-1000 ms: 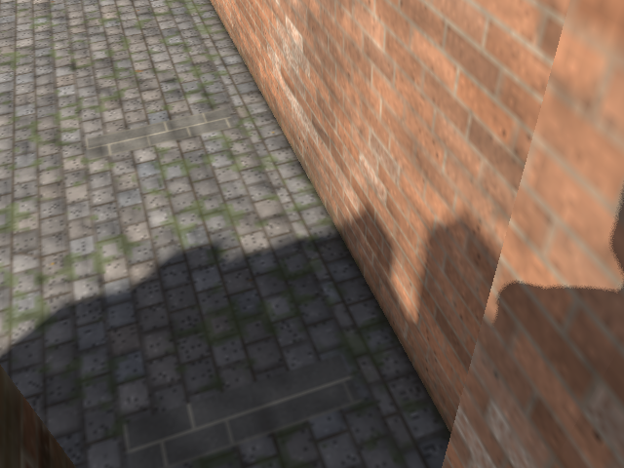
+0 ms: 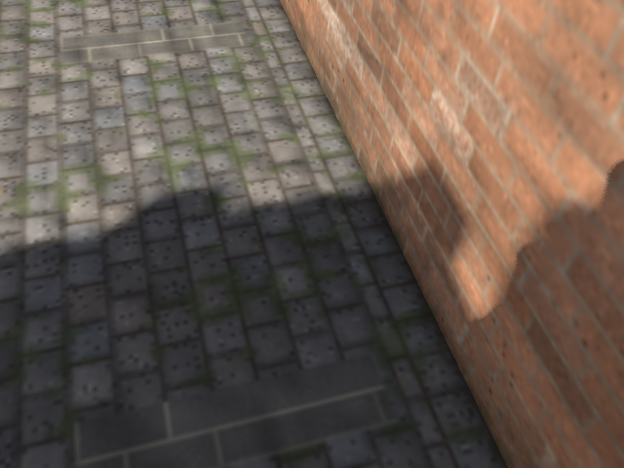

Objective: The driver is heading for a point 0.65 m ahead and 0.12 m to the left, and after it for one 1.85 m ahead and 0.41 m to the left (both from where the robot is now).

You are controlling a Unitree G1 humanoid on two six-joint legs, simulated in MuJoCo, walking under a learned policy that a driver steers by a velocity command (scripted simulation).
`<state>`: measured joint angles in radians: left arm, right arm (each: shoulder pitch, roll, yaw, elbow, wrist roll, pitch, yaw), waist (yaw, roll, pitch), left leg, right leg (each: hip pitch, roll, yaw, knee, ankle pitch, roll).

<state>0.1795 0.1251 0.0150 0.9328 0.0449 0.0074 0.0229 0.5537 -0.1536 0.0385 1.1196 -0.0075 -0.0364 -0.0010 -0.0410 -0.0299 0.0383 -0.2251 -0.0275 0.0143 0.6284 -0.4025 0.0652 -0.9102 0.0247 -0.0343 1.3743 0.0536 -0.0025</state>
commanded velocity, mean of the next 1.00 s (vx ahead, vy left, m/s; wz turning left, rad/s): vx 0.37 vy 0.00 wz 0.00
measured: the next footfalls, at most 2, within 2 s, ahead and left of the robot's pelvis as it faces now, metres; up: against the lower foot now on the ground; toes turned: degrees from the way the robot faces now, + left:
right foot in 0.12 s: +0.09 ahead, -0.13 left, +0.00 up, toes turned -5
left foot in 0.70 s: +0.34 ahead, +0.24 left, -0.21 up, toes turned +1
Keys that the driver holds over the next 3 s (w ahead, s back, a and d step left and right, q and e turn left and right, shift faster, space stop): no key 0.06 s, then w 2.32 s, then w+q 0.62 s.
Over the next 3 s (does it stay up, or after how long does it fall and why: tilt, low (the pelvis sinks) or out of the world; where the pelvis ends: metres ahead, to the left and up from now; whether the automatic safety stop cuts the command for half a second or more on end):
stays up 1.48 0.26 -0.20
